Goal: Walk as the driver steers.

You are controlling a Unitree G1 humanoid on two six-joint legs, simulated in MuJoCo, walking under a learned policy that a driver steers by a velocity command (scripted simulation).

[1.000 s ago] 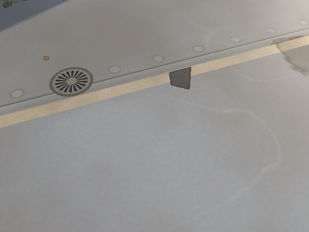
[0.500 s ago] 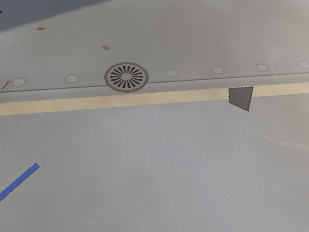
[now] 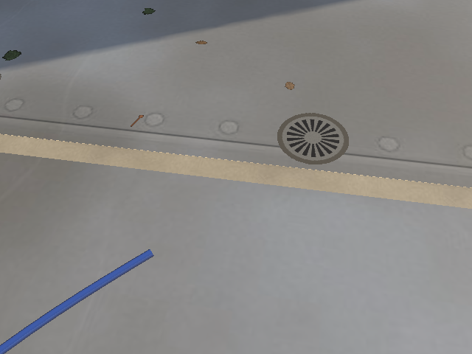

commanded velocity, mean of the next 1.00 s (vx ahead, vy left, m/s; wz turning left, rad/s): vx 0.43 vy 0.00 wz -0.18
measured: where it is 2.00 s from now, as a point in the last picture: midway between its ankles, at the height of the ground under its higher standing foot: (302, 210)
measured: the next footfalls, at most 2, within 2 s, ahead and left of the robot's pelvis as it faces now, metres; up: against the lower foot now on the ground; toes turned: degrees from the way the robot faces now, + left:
left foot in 0.30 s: +0.11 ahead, +0.17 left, +0.00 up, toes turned +6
right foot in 0.80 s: +0.44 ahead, -0.06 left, +0.00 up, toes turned -12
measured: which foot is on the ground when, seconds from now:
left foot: up 0.00-0.28, down 0.30-0.80, up 0.82-1.00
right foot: down 0.00-0.30, up 0.32-0.78, down 0.80-1.00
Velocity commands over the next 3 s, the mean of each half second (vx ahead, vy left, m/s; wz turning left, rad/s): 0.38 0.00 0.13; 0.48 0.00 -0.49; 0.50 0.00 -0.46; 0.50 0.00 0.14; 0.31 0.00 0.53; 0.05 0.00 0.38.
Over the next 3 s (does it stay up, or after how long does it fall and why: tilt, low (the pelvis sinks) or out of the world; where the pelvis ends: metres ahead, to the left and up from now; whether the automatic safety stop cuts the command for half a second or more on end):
stays up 1.32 -0.29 -0.10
